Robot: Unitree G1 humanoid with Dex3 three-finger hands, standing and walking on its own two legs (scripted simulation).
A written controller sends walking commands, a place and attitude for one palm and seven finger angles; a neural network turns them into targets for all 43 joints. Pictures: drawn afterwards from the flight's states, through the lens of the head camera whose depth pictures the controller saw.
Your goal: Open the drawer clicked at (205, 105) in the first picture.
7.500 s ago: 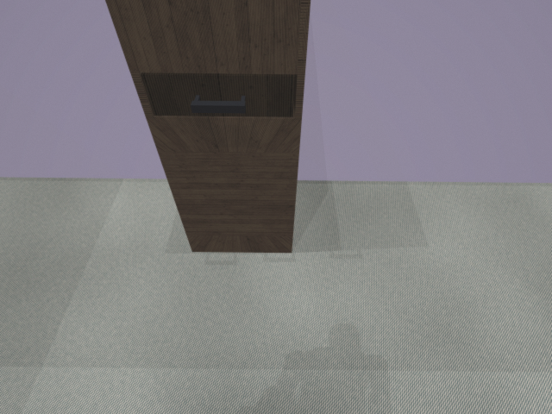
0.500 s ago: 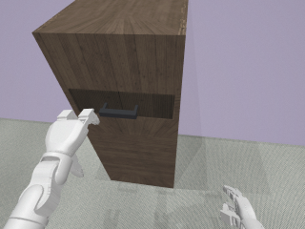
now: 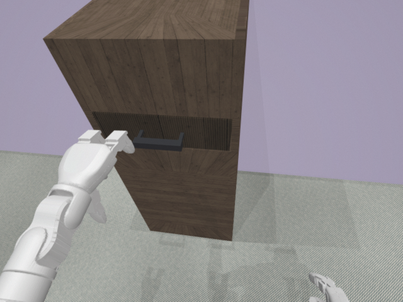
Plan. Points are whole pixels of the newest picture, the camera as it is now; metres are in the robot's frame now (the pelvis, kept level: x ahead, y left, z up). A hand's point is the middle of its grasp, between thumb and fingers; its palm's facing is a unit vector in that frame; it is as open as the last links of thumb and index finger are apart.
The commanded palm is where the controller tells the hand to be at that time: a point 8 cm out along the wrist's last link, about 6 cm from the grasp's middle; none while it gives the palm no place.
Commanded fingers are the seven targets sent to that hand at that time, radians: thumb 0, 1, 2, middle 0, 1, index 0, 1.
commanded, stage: raise the hand with hooked fingers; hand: left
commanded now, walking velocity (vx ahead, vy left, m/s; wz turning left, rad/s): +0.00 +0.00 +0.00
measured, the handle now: (159, 139) +0.51 +0.20 -0.01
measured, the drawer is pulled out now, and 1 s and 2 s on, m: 0.00 0.00 0.00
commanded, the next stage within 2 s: move the hooked fingers above the handle in 0.04 s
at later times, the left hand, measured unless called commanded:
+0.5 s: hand (118, 166) +0.34 +0.22 +0.09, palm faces +0.02 -0.06 -1.00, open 13.8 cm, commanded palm +0.32 +0.23 +0.14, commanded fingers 0.00 -0.50 0.30 -0.30 -1.20 -0.30 -1.20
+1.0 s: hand (137, 150) +0.40 +0.21 +0.07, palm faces +0.01 -0.05 -1.00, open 13.8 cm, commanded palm +0.38 +0.22 +0.13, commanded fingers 0.00 -0.50 0.30 -0.30 -1.20 -0.30 -1.20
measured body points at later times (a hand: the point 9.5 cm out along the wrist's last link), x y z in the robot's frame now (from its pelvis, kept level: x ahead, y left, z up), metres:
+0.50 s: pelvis -0.01 -0.01 +0.00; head +0.02 -0.04 +0.45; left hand +0.33 +0.22 +0.14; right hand +0.17 -0.24 -0.12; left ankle -0.02 +0.09 -0.74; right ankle +0.03 -0.11 -0.74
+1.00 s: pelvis +0.01 -0.01 -0.01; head +0.05 -0.04 +0.44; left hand +0.40 +0.21 +0.12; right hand +0.13 -0.26 -0.14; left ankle -0.02 +0.09 -0.74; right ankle +0.03 -0.11 -0.74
